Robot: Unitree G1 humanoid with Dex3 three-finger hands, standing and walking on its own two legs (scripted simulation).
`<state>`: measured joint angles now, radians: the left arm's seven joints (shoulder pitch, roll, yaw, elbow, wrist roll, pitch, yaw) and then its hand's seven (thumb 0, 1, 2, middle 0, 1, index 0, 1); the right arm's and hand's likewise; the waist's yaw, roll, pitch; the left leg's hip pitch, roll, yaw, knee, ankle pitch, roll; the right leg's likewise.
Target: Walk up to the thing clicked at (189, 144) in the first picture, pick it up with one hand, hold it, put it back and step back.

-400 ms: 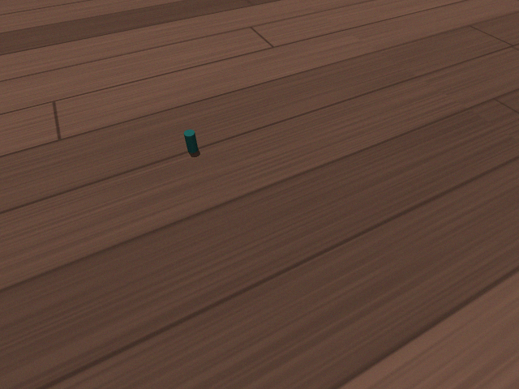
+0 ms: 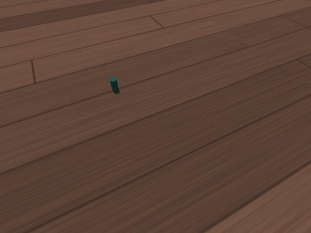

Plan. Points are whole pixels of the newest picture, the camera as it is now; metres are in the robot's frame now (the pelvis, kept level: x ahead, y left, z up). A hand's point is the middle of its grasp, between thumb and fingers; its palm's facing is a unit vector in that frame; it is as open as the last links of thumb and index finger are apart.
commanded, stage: stand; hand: left
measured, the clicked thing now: (114, 84) +1.43 +0.41 -0.72
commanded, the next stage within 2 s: walk up in 0.72 s
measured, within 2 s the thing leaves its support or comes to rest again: neither
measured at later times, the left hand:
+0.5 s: hand out of the picture +0.08 +0.25 -0.16, palm faces -0.02 -0.94 -0.34, open 7.4 cm
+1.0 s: hand out of the picture +0.05 +0.34 -0.16, palm faces +0.09 -0.92 -0.38, open 7.4 cm
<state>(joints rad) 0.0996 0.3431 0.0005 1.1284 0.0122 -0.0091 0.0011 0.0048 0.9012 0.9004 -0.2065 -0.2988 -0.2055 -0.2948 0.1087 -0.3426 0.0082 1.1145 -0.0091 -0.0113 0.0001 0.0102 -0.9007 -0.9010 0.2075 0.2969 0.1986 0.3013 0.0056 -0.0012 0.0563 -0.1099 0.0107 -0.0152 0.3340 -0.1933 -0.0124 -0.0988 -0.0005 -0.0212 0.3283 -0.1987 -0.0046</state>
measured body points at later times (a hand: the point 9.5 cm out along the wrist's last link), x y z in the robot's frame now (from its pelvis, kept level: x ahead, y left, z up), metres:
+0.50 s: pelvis +0.00 +0.00 +0.00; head +0.01 +0.00 +0.45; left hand +0.08 +0.30 -0.13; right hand +0.08 -0.30 -0.13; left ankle -0.01 +0.13 -0.75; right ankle -0.01 -0.11 -0.75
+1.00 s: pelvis +0.05 +0.05 -0.01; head +0.06 +0.06 +0.44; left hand +0.05 +0.39 -0.13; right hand +0.16 -0.29 -0.11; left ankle +0.12 +0.20 -0.73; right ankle -0.01 -0.11 -0.75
